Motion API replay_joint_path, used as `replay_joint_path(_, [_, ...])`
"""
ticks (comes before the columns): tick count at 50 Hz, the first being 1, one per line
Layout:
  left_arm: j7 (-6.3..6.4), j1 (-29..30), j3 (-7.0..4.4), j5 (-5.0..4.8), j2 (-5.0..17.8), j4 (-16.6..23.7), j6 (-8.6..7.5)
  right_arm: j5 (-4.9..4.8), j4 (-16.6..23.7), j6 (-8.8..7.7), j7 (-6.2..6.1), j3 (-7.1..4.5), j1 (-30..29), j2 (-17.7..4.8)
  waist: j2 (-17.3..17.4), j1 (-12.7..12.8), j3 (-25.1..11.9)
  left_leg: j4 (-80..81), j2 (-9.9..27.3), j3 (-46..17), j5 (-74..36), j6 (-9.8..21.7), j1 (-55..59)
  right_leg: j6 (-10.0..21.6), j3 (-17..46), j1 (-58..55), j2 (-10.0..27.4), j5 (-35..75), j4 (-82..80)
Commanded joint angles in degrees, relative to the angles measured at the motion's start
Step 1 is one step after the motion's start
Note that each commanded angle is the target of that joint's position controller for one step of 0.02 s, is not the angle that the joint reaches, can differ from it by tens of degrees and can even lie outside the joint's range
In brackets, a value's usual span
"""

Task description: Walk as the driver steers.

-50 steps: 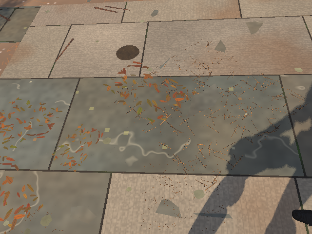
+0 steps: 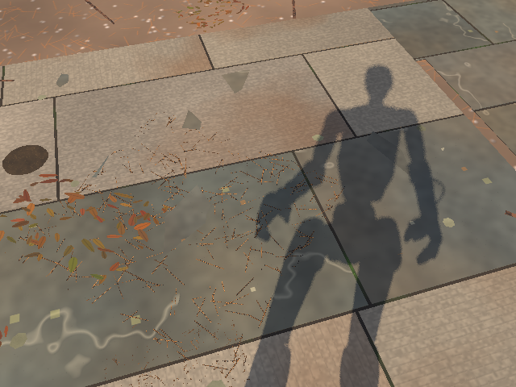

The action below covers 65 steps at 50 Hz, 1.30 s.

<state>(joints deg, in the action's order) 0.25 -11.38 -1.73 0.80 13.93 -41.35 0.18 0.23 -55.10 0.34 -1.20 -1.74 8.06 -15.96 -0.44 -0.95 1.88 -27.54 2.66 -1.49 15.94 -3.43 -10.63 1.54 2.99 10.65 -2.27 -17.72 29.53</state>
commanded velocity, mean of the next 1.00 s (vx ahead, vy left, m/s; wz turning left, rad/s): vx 0.00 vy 0.00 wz -0.01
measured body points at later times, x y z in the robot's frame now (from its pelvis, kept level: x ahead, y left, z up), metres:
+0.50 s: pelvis +0.00 +0.01 +0.00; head +0.00 +0.01 +0.45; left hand +0.08 +0.27 -0.13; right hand +0.05 -0.26 -0.15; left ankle -0.01 +0.16 -0.74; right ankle -0.02 -0.11 -0.74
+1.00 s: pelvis -0.01 +0.02 +0.00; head +0.00 +0.02 +0.45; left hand +0.02 +0.26 -0.15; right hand +0.00 -0.23 -0.15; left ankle -0.01 +0.16 -0.74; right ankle -0.02 -0.11 -0.74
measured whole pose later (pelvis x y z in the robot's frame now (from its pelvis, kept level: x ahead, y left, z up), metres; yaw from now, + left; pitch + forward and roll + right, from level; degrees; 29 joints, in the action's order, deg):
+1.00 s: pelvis -0.01 +0.02 +0.00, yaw +0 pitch -1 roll +0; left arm 1.9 -14.2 -0.9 -0.1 12.0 -60.0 -0.1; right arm 0.0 -64.1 0.4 -2.9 -1.1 13.8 -11.8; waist 0.1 -0.5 2.3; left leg -28.2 1.8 -1.6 15.4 -2.1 -11.5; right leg 0.1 2.7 10.5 -1.2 -16.4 28.3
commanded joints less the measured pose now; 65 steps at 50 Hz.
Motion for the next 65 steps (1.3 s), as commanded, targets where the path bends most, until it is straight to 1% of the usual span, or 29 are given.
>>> replay_joint_path(1, [0.28, 0.6, -1.9, -0.05, 6.7, 2.5, -0.86, -0.09, 1.1, -0.33, -0.46, -1.31, -0.1, -6.6, -0.2, -0.2, -3.7, 1.8, 0.8, -0.5, -12.7, 1.2, 2.3, 1.6, 4.5, -0.1, 5.0, 20.3, -4.8])
replay_joint_path(9, [0.79, -0.8, -1.86, -0.17, 6.6, -1.6, -0.92, -0.15, -1.9, -0.11, -0.94, -1.36, 0.1, -6.4, -0.2, -0.2, -2.4, 2.3, 0.5, -0.4, -11.6, 1.5, 2.1, 0.9, 3.2, 0.4, 4.0, 17.3, -5.3])
replay_joint_path(19, [1.35, -1.9, -1.45, -0.42, 6.3, -6.6, -0.91, -0.15, -4.9, -0.03, -1.3, -1.21, 1.4, -5.4, 0.1, -0.1, -1.0, 3.0, -0.1, 0.0, -10.0, 1.6, 1.1, 0.3, 2.1, 0.8, 3.3, 14.0, -5.8])
replay_joint_path(36, [1.69, -3.5, -0.64, -0.76, 5.0, -13.8, -0.86, -0.13, -7.4, -0.05, -1.75, -0.65, 5.2, -3.2, 0.4, 0.1, 0.3, 3.4, -0.9, 0.6, -8.6, 1.9, 0.1, -0.2, 1.0, 1.7, 2.6, 11.0, -6.6])
replay_joint_path(50, [1.85, -5.1, -0.14, -0.9, 3.7, -17.7, -0.66, -0.2, -7.9, -0.22, -1.87, -0.13, 8.6, -1.5, 0.5, 0.5, 1.1, 3.4, -1.3, 0.8, -8.0, 2.2, -0.8, -0.5, 0.3, 2.2, 2.3, 10.0, -6.7])
replay_joint_path(65, [2.04, -6.8, 0.24, -0.98, 2.4, -19.9, -0.49, -0.29, -7.8, -0.45, -1.88, 0.19, 11.4, -0.2, 0.6, 0.7, 1.7, 3.3, -1.6, 0.9, -7.4, 2.6, -1.6, -0.8, -0.2, 2.8, 2.2, 9.2, -6.4])
Velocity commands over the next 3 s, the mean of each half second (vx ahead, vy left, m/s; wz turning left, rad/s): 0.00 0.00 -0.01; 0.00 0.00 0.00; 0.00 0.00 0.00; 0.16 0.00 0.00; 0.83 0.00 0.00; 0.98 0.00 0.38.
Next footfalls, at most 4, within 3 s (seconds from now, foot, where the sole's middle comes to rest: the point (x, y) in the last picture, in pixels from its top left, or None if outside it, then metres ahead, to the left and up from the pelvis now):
2.44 right None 0.45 -0.07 -0.77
2.92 left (255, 263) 0.88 0.03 -0.77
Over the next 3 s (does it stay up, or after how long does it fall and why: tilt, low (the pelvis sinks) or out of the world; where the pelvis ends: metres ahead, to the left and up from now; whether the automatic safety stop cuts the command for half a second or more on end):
stays up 0.77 0.00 -0.03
